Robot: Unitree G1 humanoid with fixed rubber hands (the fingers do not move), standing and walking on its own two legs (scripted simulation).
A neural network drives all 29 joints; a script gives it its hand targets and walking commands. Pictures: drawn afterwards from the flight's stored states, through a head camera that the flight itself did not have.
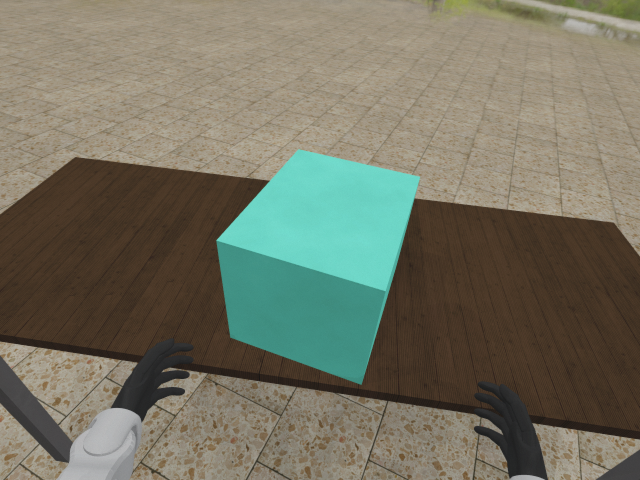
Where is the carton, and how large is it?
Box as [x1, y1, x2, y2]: [216, 149, 419, 384]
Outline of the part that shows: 298,149 216,240 230,337 361,384 396,265 419,177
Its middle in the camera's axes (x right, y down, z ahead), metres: +0.01 +0.03 +0.66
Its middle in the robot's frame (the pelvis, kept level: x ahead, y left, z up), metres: +0.47 +0.00 +0.03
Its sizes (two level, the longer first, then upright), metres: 0.290 0.230 0.216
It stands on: a table, 0.69 m high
